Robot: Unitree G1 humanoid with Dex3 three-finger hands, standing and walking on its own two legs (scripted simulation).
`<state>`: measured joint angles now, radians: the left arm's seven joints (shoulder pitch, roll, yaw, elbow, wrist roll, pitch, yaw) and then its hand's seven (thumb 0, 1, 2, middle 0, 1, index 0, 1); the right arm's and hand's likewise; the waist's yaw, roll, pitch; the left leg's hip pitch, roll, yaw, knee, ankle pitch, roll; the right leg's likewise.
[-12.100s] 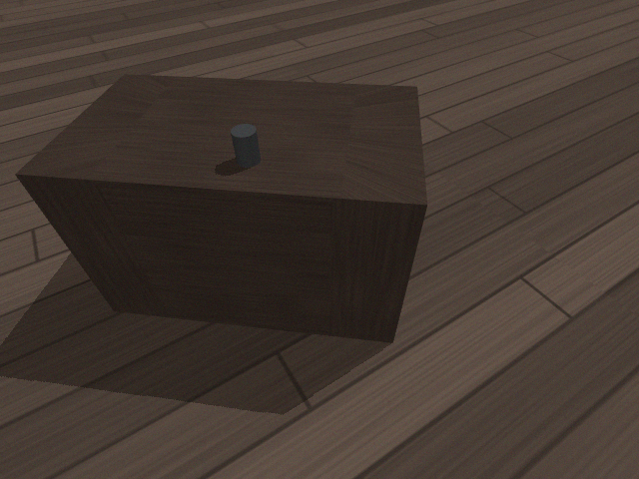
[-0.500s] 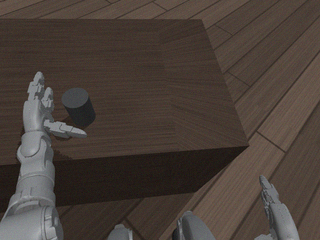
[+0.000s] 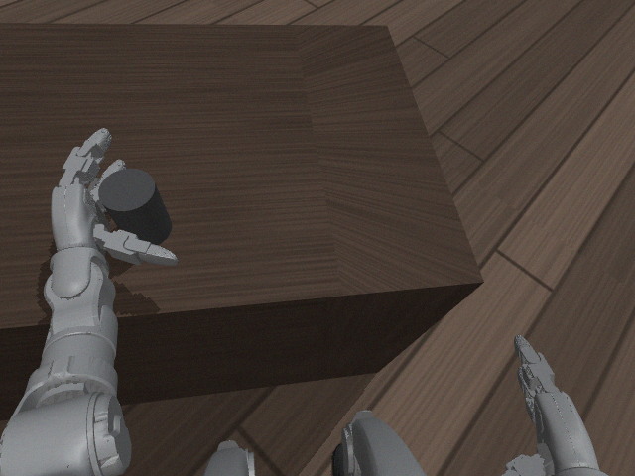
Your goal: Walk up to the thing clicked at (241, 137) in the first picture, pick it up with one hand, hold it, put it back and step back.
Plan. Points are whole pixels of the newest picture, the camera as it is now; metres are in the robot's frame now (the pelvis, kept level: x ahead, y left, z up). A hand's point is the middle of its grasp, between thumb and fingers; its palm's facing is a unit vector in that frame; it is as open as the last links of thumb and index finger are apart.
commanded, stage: close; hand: left
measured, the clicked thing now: (138, 210) +0.48 +0.19 +0.01
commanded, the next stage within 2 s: settle in 0.54 s
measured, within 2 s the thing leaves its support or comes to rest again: leaves its support in 1.10 s
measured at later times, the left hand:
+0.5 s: hand (130, 206) +0.47 +0.19 +0.04, palm faces +0.10 -1.00 +0.00, open 9.0 cm
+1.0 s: hand (135, 208) +0.46 +0.18 +0.04, palm faces +0.08 -1.00 -0.02, open 5.8 cm
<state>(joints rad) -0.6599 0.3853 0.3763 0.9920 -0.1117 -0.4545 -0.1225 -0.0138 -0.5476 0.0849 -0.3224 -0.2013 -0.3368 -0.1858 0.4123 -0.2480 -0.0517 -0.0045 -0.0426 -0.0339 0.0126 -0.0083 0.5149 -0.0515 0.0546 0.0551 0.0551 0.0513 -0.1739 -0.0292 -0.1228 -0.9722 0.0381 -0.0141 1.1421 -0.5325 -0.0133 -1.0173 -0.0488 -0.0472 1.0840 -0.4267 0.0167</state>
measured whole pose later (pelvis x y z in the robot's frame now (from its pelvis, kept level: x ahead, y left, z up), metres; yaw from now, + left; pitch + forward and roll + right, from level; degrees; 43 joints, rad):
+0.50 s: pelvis +0.01 +0.00 +0.00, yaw +0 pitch +21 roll -2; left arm -0.62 0.37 0.35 0.94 -0.12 -0.45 -0.11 -0.01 -0.16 0.59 -0.87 -0.77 -0.94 -0.77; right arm 0.42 -0.24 -0.05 0.01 -0.04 0.00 0.03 -0.01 0.50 -0.05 0.05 0.05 0.05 0.05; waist -0.16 -0.02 -0.13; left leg -0.95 0.04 -0.01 1.13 -0.54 -0.01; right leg -1.00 -0.05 -0.04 1.07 -0.43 0.02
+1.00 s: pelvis +0.01 +0.00 +0.01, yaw +0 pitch +19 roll -1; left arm -0.60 0.36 0.34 0.92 -0.11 -0.40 -0.12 0.01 -0.19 1.03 -0.76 -1.05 -1.30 -1.39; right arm 0.41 -0.24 -0.04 0.02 -0.03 0.02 0.01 -0.01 0.52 -0.06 0.05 0.06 0.06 0.05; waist -0.15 -0.01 -0.13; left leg -0.91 0.04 -0.01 1.10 -0.53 -0.01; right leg -0.96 -0.04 -0.04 1.05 -0.43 0.02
